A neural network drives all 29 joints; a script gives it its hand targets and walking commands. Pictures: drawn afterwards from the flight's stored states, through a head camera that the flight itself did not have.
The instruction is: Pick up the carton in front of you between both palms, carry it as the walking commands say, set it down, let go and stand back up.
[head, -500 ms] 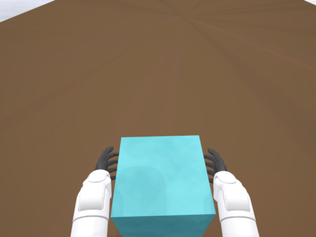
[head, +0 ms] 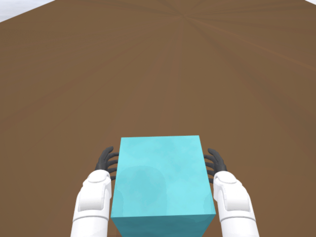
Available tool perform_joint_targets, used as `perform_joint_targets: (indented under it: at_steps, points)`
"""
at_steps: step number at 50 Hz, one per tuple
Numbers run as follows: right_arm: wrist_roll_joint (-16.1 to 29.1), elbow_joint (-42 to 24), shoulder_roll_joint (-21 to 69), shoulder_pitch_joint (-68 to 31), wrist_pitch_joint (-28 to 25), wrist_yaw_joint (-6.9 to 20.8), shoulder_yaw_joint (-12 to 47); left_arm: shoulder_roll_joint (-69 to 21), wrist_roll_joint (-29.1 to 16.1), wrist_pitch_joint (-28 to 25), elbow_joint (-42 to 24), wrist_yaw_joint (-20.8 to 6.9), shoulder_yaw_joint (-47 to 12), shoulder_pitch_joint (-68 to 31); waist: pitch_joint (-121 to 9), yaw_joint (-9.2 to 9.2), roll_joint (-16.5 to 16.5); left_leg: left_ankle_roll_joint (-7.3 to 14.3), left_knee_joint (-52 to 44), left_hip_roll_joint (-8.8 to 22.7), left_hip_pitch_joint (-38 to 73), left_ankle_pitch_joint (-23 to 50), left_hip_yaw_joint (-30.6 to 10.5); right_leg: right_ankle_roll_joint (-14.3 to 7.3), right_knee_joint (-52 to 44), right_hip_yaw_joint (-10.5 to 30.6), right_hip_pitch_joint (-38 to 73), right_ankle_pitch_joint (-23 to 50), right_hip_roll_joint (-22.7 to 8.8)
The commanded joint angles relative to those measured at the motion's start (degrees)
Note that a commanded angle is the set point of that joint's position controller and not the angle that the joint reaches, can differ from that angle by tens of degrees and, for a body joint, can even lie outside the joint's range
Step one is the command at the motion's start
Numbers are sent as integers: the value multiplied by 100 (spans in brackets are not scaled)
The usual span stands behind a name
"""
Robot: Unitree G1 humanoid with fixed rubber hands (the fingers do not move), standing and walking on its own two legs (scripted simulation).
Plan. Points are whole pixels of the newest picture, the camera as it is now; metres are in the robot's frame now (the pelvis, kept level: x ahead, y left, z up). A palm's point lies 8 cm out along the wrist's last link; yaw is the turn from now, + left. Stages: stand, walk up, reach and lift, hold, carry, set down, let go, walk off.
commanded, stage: carry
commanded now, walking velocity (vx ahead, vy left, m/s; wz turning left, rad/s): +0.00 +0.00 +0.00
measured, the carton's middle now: (161, 191) +0.29 +0.00 -0.03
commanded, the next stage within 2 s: hold in 0.10 s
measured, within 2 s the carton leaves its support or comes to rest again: neither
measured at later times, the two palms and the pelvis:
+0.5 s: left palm (108, 173) +0.30 +0.14 +0.05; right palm (226, 182) +0.27 -0.16 +0.04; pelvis -0.03 +0.01 +0.00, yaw -5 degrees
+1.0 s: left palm (120, 196) +0.34 +0.14 -0.16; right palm (207, 200) +0.33 -0.16 -0.17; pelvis -0.05 +0.01 -0.09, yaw -5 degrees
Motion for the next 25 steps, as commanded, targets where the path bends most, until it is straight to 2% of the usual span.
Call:
perform_joint_targets:
  at_steps: [1,5,6,7,9,10,12,17,21,25]
  points:
    - [1439,-420,5008,-2812,-250,1259,3142,-5135,-1387,-118,-150,-1260,-3149,-2433,-1345,1,-8,35,-362,553,555,908,-575,8,-494,651,387,926,-641]
    - [1439,-423,5008,-2809,-248,1257,3143,-5134,-1388,-118,-153,-1260,-3150,-2431,-1347,2,-10,30,-360,552,550,892,-574,2,-498,656,374,920,-641]
    - [1381,-469,5169,-2276,-211,1314,3003,-5246,-1334,-72,-260,-1321,-3056,-1884,-652,5,-149,166,-591,-942,1506,1918,-1303,-76,-833,1472,1198,2282,764]
    - [1274,-696,4980,-2362,-284,1305,2959,-5151,-1283,-152,-473,-1294,-2975,-1968,-1060,15,26,186,-693,-892,1695,1933,-1409,-55,-739,1628,1486,2547,640]
    - [1246,-571,5039,-2413,-295,1273,2925,-5106,-1277,-143,-500,-1315,-3017,-2200,-987,-15,-128,109,-728,-889,1620,1924,-1420,-14,-865,1636,1691,2304,712]
    - [1177,-450,4987,-2336,-303,1245,2852,-5094,-1270,-158,-458,-1360,-3009,-2244,-851,-46,-136,79,-775,-899,1240,1817,-1407,-18,-877,1638,2095,2343,740]
    - [1144,-409,5009,-2476,-339,1237,2826,-5136,-1311,-204,-317,-1406,-3029,-2397,-761,-97,-113,78,-856,-934,1187,1343,-1400,19,-942,1619,2088,1947,722]
    - [1237,-219,5137,-3121,-334,1403,2846,-5208,-1078,-231,150,-1402,-2649,-2586,-471,126,-92,169,-956,-916,1294,632,-1393,37,-1023,1566,1673,1035,678]
    - [968,760,5083,-4013,-509,1595,2258,-5306,-742,-363,997,-1444,-1982,-3442,22,232,-7,174,-898,-825,1032,-398,-1358,-46,-936,1481,1188,-279,671]
    - [371,1951,4900,-4859,-880,1628,1170,-5212,-300,-637,1932,-1420,-1152,-4468,272,127,38,140,-652,-760,774,-1160,-1369,-118,-638,1431,712,-953,712]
